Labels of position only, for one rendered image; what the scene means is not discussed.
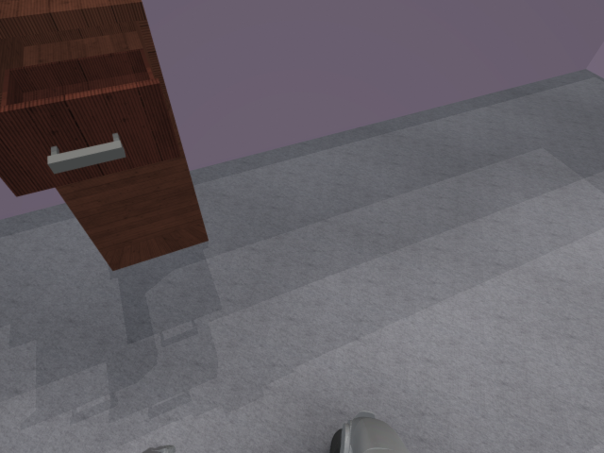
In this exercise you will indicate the right robot thigh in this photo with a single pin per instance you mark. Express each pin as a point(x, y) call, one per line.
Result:
point(370, 435)

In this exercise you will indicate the drawer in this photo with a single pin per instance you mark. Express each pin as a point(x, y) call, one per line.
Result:
point(78, 103)

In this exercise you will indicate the handle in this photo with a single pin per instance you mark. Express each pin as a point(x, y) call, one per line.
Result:
point(62, 162)

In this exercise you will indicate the cabinet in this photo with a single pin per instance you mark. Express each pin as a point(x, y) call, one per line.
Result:
point(133, 215)

